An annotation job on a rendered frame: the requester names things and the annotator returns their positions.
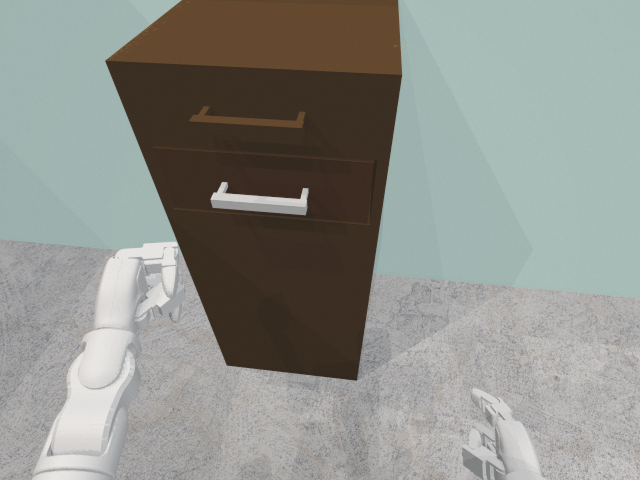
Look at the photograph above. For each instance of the left robot hand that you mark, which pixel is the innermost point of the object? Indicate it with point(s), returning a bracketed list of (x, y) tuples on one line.
[(123, 285)]

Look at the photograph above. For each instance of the right robot hand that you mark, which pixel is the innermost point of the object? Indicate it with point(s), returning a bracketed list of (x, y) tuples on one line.
[(507, 450)]

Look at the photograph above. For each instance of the cabinet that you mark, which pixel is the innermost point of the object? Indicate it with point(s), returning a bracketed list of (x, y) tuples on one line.
[(281, 293)]

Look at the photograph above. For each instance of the drawer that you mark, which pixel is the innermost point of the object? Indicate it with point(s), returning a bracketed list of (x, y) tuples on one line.
[(339, 188)]

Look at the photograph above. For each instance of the left robot forearm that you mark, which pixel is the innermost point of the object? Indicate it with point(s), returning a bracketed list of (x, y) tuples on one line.
[(86, 439)]

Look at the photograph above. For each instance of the handle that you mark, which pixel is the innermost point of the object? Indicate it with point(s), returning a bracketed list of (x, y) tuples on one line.
[(249, 127), (223, 200)]

